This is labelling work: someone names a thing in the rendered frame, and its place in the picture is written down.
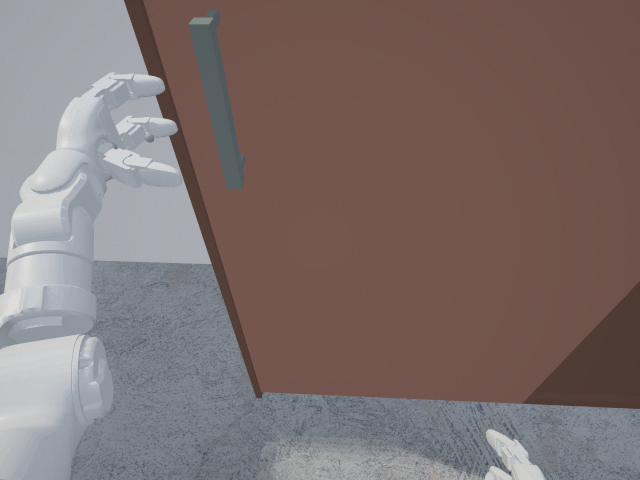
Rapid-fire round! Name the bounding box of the robot left upper arm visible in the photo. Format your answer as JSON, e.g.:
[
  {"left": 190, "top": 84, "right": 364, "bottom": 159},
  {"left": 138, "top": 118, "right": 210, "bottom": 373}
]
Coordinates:
[{"left": 0, "top": 334, "right": 114, "bottom": 480}]

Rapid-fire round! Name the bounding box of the robot left hand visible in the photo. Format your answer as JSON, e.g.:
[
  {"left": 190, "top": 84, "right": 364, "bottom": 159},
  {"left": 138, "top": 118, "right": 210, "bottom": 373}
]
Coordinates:
[{"left": 56, "top": 72, "right": 182, "bottom": 189}]

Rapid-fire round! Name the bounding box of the wardrobe door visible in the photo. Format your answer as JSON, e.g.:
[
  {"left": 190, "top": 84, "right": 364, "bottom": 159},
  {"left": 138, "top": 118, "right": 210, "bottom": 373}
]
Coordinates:
[
  {"left": 143, "top": 0, "right": 640, "bottom": 404},
  {"left": 534, "top": 281, "right": 640, "bottom": 396}
]

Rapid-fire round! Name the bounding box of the robot right hand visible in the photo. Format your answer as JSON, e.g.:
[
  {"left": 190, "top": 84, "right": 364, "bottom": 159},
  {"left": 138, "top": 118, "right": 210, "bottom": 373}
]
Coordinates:
[{"left": 485, "top": 429, "right": 546, "bottom": 480}]

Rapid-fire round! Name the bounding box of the robot left forearm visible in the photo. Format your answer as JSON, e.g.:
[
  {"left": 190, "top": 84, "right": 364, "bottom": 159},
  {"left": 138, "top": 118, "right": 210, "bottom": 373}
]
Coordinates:
[{"left": 0, "top": 149, "right": 107, "bottom": 347}]

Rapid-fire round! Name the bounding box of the handle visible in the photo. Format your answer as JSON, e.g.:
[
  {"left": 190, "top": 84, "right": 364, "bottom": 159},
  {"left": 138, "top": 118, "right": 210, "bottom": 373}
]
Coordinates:
[{"left": 188, "top": 10, "right": 246, "bottom": 189}]

